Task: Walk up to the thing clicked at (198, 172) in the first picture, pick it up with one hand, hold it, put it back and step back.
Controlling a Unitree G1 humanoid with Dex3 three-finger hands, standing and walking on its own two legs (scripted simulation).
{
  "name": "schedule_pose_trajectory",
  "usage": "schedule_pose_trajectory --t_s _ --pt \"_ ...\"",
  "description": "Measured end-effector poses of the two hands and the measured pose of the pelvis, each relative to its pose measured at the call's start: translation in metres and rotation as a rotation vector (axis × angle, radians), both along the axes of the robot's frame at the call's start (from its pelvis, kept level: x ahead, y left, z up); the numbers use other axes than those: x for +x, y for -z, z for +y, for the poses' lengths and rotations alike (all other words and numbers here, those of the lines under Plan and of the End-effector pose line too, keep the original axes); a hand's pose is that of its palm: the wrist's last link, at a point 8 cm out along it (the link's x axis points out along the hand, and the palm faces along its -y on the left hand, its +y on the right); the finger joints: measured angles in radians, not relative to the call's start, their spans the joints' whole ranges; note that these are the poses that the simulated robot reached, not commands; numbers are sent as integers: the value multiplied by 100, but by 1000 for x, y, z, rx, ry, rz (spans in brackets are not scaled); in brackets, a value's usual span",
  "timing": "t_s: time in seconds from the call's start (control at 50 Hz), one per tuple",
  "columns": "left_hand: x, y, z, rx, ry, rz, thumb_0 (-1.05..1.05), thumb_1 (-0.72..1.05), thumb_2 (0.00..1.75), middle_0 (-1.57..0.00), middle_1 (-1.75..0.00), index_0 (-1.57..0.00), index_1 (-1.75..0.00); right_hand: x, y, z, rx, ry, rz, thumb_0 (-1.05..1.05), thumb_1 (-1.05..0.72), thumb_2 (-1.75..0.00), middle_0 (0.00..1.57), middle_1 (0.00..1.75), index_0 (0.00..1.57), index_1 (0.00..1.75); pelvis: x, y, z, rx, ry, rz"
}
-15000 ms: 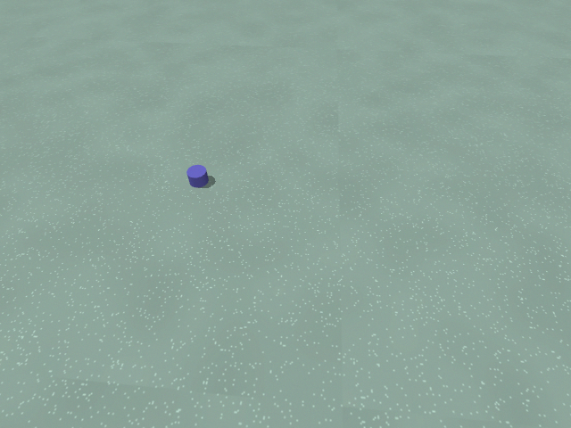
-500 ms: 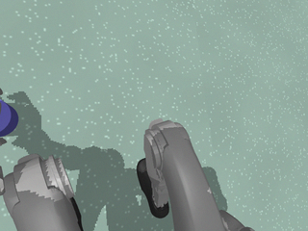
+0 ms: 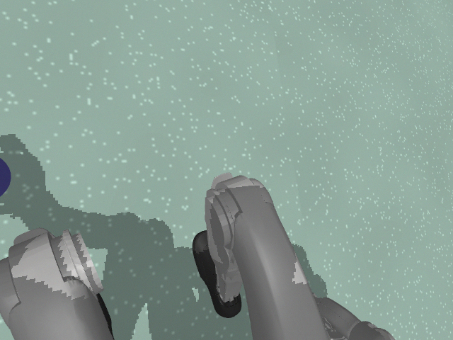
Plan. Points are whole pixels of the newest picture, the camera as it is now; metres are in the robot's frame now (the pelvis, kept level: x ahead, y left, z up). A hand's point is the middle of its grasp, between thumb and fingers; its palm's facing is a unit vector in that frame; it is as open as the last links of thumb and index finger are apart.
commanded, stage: close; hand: left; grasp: from above
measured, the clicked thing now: out of the picture +0.42 +0.30 -0.26
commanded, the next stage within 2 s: settle in 1.10 s
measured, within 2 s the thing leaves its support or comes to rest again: leaves its support in 1.56 s
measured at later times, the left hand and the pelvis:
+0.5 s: hand out of the picture +0.41 +0.30 -0.24, palm faces -0.44 -0.14 -0.88, open 12.4 cm; pelvis +0.00 +0.00 +0.00, yaw -1 degrees
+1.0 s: hand out of the picture +0.41 +0.30 -0.24, palm faces -0.44 -0.14 -0.89, open 12.3 cm; pelvis -0.01 +0.00 +0.01, yaw -1 degrees
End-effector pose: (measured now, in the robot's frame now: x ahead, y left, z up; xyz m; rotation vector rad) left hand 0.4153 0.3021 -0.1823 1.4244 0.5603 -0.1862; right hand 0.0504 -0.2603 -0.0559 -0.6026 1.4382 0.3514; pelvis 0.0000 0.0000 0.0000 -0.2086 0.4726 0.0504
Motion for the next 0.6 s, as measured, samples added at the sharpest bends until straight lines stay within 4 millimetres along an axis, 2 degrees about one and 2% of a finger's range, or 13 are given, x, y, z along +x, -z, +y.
schedule_pose_trajectory --t_s 0.22,0.6 --pt "0 -1 0 9 12 -3 0 -35 93 -19 -109 -21 -105 0 0 11 33 -11 -14 0 -90 -90 20 30 20 30 -2 -2 1 -7 4 -4" --pt "1 -2 0 10 10 -5 0 -35 96 -25 -110 -27 -107 -4 -13 8 10 -25 -33 0 -90 -90 20 30 20 30 -6 -5 3 -17 6 -20"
